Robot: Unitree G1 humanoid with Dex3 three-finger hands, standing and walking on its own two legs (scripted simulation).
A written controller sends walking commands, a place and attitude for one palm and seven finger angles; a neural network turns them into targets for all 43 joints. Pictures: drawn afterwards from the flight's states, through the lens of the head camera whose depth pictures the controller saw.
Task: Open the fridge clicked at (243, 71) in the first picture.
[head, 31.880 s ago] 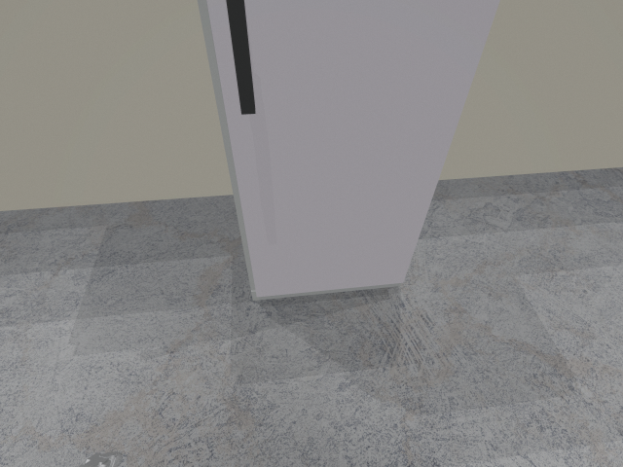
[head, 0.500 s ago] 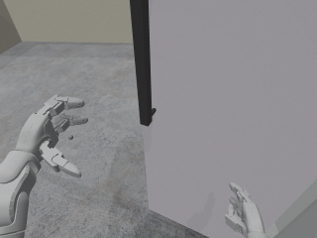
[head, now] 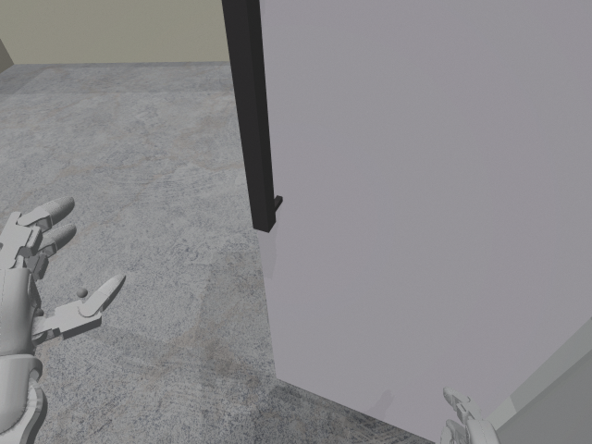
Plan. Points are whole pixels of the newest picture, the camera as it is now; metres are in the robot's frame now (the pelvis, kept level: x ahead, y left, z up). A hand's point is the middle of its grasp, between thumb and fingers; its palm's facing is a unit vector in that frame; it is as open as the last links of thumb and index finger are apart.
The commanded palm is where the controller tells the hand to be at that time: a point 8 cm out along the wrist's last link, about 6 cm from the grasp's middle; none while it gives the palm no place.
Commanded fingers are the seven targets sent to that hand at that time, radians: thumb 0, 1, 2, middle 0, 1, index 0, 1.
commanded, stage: draw the hand back to the body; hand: left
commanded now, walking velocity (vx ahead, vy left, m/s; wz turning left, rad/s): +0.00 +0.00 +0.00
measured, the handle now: (262, 114) +0.44 +0.09 +0.26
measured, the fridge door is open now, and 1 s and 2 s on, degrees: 68 68 68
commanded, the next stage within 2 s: step back with the hand held close in 0.54 s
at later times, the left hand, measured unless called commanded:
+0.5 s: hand (66, 320) +0.18 +0.26 +0.16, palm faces +0.50 -0.79 -0.35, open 7.5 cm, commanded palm +0.13 +0.29 +0.17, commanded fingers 0.00 0.90 0.90 -0.20 -0.30 -0.20 -0.30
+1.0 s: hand (58, 335) +0.17 +0.26 +0.15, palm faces +0.37 -0.80 -0.47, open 7.4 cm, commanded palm +0.11 +0.31 +0.18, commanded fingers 0.00 0.90 0.90 -0.20 -0.30 -0.20 -0.30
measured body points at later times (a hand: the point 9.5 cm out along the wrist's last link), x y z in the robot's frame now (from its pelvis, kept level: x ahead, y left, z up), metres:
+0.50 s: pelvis +0.00 -0.01 +0.00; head -0.03 -0.03 +0.45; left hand +0.15 +0.30 +0.18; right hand +0.20 -0.22 -0.07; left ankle -0.01 +0.10 -0.74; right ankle -0.01 -0.15 -0.74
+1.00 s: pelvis -0.03 +0.00 +0.00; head -0.01 +0.01 +0.44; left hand +0.15 +0.30 +0.18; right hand +0.15 -0.23 -0.08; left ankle -0.01 +0.10 -0.74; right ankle -0.01 -0.15 -0.74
